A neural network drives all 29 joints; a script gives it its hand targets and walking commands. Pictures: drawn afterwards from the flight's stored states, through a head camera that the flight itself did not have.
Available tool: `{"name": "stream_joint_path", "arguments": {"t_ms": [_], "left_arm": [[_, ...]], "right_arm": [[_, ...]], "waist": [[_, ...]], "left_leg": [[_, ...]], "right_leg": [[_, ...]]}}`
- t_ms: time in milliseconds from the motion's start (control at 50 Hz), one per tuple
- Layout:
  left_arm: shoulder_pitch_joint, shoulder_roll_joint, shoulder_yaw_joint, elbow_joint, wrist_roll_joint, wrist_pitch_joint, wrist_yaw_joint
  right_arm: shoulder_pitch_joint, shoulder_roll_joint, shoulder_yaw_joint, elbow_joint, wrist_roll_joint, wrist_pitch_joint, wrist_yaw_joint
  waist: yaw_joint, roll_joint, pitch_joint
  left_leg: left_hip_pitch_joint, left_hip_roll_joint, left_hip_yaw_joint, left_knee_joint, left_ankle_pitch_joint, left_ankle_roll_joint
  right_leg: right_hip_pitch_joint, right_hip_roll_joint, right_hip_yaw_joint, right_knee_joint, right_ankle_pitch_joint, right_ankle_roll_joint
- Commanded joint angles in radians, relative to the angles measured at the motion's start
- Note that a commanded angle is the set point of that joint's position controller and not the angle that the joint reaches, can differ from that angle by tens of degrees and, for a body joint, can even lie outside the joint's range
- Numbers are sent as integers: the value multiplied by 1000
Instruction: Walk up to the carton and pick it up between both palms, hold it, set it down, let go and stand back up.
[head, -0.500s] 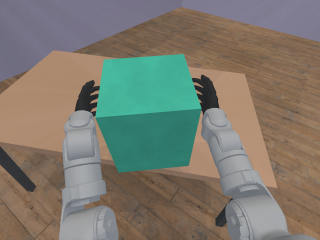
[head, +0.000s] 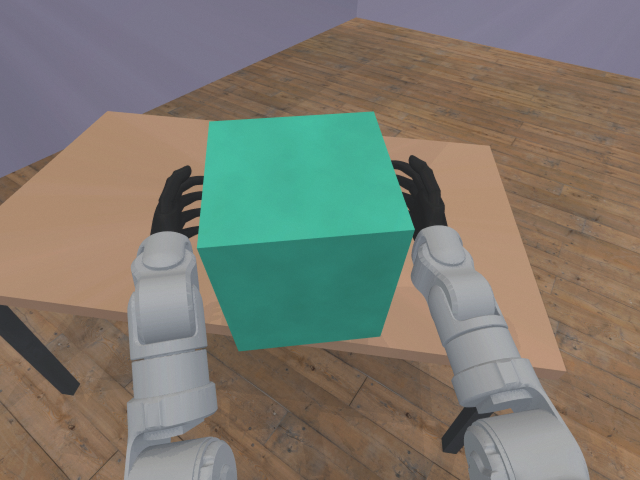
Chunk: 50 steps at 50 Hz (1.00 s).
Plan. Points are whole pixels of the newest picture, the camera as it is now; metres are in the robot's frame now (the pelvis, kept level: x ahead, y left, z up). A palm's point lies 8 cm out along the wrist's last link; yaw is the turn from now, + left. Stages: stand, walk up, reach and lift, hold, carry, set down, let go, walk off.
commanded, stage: hold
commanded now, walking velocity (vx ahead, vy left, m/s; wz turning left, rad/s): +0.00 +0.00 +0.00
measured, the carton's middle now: (302, 238) +0.40 +0.00 +0.11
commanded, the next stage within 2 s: none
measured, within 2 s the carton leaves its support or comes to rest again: neither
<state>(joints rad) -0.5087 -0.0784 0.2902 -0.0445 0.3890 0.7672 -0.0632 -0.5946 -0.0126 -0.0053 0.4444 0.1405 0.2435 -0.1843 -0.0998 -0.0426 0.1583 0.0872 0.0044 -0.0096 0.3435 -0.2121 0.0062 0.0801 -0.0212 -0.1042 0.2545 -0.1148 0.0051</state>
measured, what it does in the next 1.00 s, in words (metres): stands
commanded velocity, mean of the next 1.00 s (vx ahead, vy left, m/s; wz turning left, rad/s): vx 0.00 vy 0.00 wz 0.00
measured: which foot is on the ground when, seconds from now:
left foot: down 0.00-1.00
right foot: down 0.00-1.00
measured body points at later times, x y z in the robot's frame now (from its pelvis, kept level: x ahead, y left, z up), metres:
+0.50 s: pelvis -0.01 -0.03 +0.00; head -0.03 +0.00 +0.45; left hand +0.38 +0.14 +0.17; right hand +0.38 -0.16 +0.17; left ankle +0.00 +0.11 -0.75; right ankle +0.03 -0.12 -0.75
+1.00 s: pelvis -0.01 +0.00 +0.00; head -0.05 +0.02 +0.45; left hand +0.35 +0.16 +0.18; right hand +0.36 -0.14 +0.18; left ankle +0.00 +0.11 -0.75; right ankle +0.03 -0.12 -0.75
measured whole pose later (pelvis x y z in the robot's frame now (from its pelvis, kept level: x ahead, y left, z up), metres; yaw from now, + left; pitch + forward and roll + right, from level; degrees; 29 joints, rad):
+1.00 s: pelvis -0.01 +0.00 +0.00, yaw +0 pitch -13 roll +0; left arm -0.53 -0.08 0.30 0.00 0.42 0.77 -0.07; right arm -0.63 0.01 -0.06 0.49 0.10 0.26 -0.15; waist -0.07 -0.07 0.13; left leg 0.10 0.00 -0.01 0.30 -0.18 0.00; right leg 0.06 -0.03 -0.10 0.27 -0.11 0.00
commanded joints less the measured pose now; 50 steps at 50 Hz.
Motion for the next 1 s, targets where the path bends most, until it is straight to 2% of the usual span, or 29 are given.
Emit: {"name": "stream_joint_path", "arguments": {"t_ms": [0, 20, 60, 100, 140, 160, 180, 260, 300, 360, 380, 400, 420, 460, 500, 540, 560, 660, 680, 700, 720, 760, 780, 800, 860, 900, 940, 980], "left_arm": [[-654, -363, -414, -94, -192, -92, -133], [-653, -361, -420, -79, -190, -94, -131], [-693, -366, -429, -79, -203, -108, -129], [-715, -359, -412, -34, -197, -112, -125], [-715, -354, -388, 29, -185, -111, -127], [-725, -356, -399, 13, -191, -115, -128], [-756, -344, -375, 28, -193, -119, -131], [-738, -316, -308, 105, -155, -121, -152], [-742, -317, -291, 124, -149, -122, -163], [-753, -340, -291, 117, -149, -135, -166], [-742, -343, -302, 119, -144, -138, -168], [-730, -355, -313, 80, -158, -141, -167], [-720, -355, -331, 75, -163, -141, -165], [-727, -345, -348, 15, -176, -155, -163], [-669, -343, -365, 2, -171, -149, -164], [-643, -338, -367, -24, -174, -141, -171], [-625, -327, -364, -29, -170, -134, -174], [-641, -347, -416, -96, -175, -117, -170], [-647, -343, -409, -68, -174, -113, -167], [-602, -398, -506, -237, -224, -127, -148], [-618, -386, -533, -253, -236, -128, -132], [-630, -400, -546, -250, -238, -123, -116], [-613, -388, -524, -209, -220, -116, -113], [-586, -378, -490, -162, -193, -105, -116], [-551, -363, -408, -35, -129, -61, -141], [-585, -379, -400, -12, -131, -51, -158], [-640, -394, -411, -22, -149, -60, -162], [-714, -415, -452, -58, -186, -86, -148]], "right_arm": [[-706, 404, 313, -283, 41, -74, 154], [-693, 413, 307, -272, 34, -77, 155], [-715, 426, 303, -261, 26, -83, 157], [-719, 424, 265, -208, -2, -84, 166], [-717, 434, 223, -145, -32, -82, 169], [-704, 451, 219, -143, -43, -87, 169], [-734, 448, 207, -129, -52, -87, 171], [-722, 478, 199, -72, -55, -74, 158], [-737, 493, 198, -83, -53, -76, 148], [-756, 499, 214, -102, -44, -84, 144], [-740, 497, 210, -100, -40, -86, 141], [-747, 492, 227, -144, -29, -94, 138], [-756, 493, 249, -162, -11, -95, 131], [-727, 518, 300, -187, 15, -90, 116], [-687, 506, 333, -207, 29, -90, 102], [-653, 507, 352, -221, 44, -77, 90], [-639, 497, 358, -234, 47, -72, 85], [-632, 464, 345, -267, 60, -60, 91], [-631, 463, 339, -249, 57, -58, 93], [-628, 478, 401, -394, 93, -82, 96], [-622, 440, 393, -403, 107, -75, 93], [-628, 428, 380, -394, 110, -68, 98], [-615, 407, 356, -360, 95, -61, 105], [-589, 382, 328, -309, 71, -51, 114], [-549, 349, 249, -175, 10, -17, 141], [-585, 370, 223, -151, -7, -11, 155], [-628, 399, 205, -154, -19, -31, 168], [-699, 427, 200, -199, -21, -64, 176]], "waist": [[16, 58, -461], [7, 57, -465], [17, 61, -482], [14, 68, -469], [9, 63, -432], [0, 63, -448], [4, 57, -450], [13, 23, -421], [20, 23, -414], [29, 34, -447], [18, 41, -448], [12, 40, -507], [15, 44, -529], [9, 24, -567], [3, 20, -546], [0, 19, -514], [-5, -1, -512], [-12, 72, -443], [-13, 73, -430], [4, 120, -548], [-10, 147, -564], [-16, 160, -552], [-19, 151, -504], [-19, 129, -437], [-16, 77, -246], [-11, 64, -215], [-13, 77, -255], [-18, 101, -366]], "left_leg": [[-34, -11, 47, -50, 342, -37], [-36, -12, 48, -54, 344, -37], [-59, -20, 55, -56, 294, -29], [-81, -15, 53, -86, 204, -26], [-142, -22, 65, -116, 71, -5], [-149, -24, 66, -118, 68, -4], [-174, -31, 71, -123, 28, 2], [-204, -51, 87, -126, 14, 25], [-228, -60, 90, -122, 8, 33], [-207, -59, 87, -112, 84, 24], [-191, -56, 84, -100, 120, 17], [-148, -58, 75, -79, 187, 5], [-140, -61, 76, -62, 228, -2], [-111, -67, 72, -45, 286, -1], [-100, -70, 62, -38, 334, -8], [-88, -70, 53, -38, 345, -15], [-81, -70, 50, -36, 356, -15], [-76, -52, 40, -44, 351, -37], [-76, -49, 43, -40, 351, -39], [-4, -40, 41, 7, 549, -84], [36, -42, 28, 34, 613, -102], [81, -33, 25, 40, 646, -116], [77, -27, 28, 29, 629, -112], [46, -21, 33, 0, 559, -101], [-150, -9, 57, -139, 175, -57], [-237, -1, 55, -194, 24, -35], [-236, 2, 53, -189, 20, -38], [-160, -6, 56, -142, 109, -55]], "right_leg": [[138, 69, -37, 14, 90, -1], [138, 67, -35, 11, 98, 2], [145, 64, -34, 14, 88, 1], [130, 63, -34, 10, 14, 2], [124, 47, -28, 0, -42, 6], [135, 42, -27, 8, -22, 9], [142, 38, -27, 3, -41, 12], [187, 22, -6, -3, -2, 37], [212, 11, 3, -2, 18, 42], [218, 26, -8, 13, 70, 42], [215, 30, -13, 13, 91, 41], [223, 35, -17, 24, 151, 41], [237, 37, -12, 24, 176, 41], [269, 37, -5, 35, 275, 53], [291, 38, -6, 45, 366, 61], [291, 37, -2, 44, 385, 60], [292, 38, -5, 44, 407, 67], [227, 46, -17, 27, 271, 37], [212, 48, -23, 24, 242, 31], [235, 77, -36, 58, 335, 9], [201, 86, -38, 47, 319, 5], [130, 98, -50, 33, 243, -1], [107, 99, -52, 23, 203, -6], [98, 96, -53, 11, 145, -9], [125, 68, -37, -2, -30, -5], [156, 57, -21, 7, -72, -7], [168, 53, -23, 14, -66, -8], [148, 56, -37, 20, -34, -6]]}}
